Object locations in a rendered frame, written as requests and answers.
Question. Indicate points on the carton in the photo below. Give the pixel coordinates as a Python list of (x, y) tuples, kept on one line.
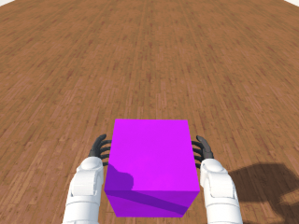
[(151, 169)]

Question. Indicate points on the right robot forearm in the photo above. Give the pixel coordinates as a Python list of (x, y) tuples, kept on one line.
[(221, 202)]

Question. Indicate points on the left robot hand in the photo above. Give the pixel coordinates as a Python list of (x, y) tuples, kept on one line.
[(97, 148)]

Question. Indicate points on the left robot forearm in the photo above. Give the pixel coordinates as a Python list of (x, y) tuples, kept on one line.
[(84, 195)]

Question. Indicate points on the right robot hand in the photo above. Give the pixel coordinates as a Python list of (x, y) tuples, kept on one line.
[(205, 150)]

